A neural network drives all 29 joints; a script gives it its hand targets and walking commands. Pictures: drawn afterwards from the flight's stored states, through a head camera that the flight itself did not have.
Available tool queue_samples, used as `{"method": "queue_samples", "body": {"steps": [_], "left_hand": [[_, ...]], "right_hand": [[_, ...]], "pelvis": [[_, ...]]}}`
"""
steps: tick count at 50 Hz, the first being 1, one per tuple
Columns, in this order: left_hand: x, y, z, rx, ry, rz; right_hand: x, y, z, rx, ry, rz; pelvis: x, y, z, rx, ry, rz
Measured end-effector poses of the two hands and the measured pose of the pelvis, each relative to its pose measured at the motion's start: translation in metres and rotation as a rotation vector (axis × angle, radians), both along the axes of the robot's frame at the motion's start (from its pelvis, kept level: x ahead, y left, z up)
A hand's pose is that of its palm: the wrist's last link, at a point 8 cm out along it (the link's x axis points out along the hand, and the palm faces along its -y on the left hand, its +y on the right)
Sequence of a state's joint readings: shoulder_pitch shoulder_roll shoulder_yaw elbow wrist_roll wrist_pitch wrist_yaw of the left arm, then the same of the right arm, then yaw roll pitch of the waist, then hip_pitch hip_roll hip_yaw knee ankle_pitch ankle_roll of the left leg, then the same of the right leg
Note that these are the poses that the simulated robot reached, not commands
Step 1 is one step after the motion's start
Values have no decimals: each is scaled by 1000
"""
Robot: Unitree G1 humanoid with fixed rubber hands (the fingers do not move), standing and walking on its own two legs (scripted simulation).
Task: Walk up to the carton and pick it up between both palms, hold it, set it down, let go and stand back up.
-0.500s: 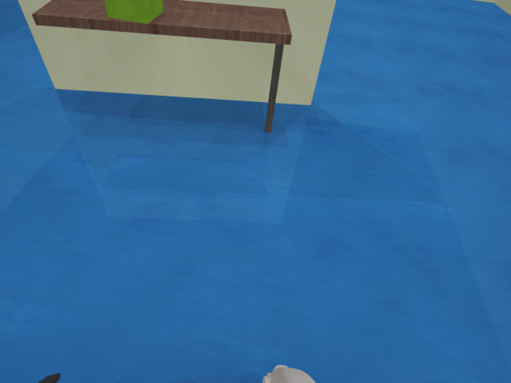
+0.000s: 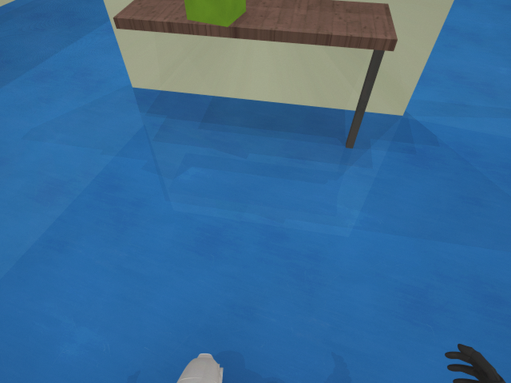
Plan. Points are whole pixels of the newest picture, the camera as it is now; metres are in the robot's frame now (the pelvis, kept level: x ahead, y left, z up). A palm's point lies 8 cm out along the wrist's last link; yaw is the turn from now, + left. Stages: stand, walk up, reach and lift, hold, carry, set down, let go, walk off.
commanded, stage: walk up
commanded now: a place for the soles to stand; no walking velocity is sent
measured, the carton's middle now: out of the picture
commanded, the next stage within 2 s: none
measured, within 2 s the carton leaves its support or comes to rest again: neither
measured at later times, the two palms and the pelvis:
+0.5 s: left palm (63, 239) +0.36 +0.41 -0.06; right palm (407, 334) +0.25 -0.25 -0.12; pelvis +0.22 +0.08 -0.01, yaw -3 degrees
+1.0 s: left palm (48, 205) +0.49 +0.54 -0.12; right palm (330, 198) +0.50 -0.13 -0.06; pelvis +0.41 +0.21 +0.00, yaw -2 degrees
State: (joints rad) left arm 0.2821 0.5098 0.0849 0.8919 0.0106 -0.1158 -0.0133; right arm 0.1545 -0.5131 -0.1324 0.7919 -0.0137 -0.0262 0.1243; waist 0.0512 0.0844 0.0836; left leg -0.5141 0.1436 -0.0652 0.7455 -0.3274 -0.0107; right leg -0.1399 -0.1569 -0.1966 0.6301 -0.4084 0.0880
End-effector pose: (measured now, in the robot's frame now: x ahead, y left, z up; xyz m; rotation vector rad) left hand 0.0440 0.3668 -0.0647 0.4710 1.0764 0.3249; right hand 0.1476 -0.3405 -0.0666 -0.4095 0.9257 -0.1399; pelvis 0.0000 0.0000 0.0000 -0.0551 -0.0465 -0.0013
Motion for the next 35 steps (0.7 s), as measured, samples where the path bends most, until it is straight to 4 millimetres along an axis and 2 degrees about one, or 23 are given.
{"method": "queue_samples", "body": {"steps": [3, 6, 10, 15, 19, 22, 25, 29, 32, 35], "left_hand": [[20, 26, -22, -22, 32, 18], [55, 37, -42, -59, 52, 10], [122, 31, -48, -107, 29, -65], [208, 20, -40, -142, -24, -152], [270, 16, -25, -112, -47, -229], [304, 23, -10, -64, -95, -232], [318, 46, 8, -6, -126, -183], [317, 81, 29, 46, -132, -97], [311, 105, 34, 66, -95, -45], [307, 129, 29, 66, -49, -7]], "right_hand": [[49, 24, 4, -24, -29, 12], [72, 46, 5, -37, -50, -11], [68, 64, 7, -24, 3, -86], [52, 64, 2, -32, 71, -186], [54, 60, -17, -10, 104, -251], [70, 67, -38, 30, 132, -267], [100, 88, -52, 81, 174, -235], [158, 111, -50, 105, 154, -164], [210, 123, -42, 99, 105, -114], [262, 138, -32, 80, 63, -61]], "pelvis": [[35, 24, -10, 33, 2, 1], [64, 43, -15, 58, 14, -5], [96, 53, -6, 67, 8, -23], [137, 63, -1, 103, 1, -44], [171, 70, -5, 108, -12, -78], [198, 74, -10, 46, -21, -69], [222, 80, -7, 30, -26, -55], [255, 93, 1, 19, -30, -33], [278, 107, 5, 14, -29, -21], [300, 125, 4, 9, -24, -6]]}}
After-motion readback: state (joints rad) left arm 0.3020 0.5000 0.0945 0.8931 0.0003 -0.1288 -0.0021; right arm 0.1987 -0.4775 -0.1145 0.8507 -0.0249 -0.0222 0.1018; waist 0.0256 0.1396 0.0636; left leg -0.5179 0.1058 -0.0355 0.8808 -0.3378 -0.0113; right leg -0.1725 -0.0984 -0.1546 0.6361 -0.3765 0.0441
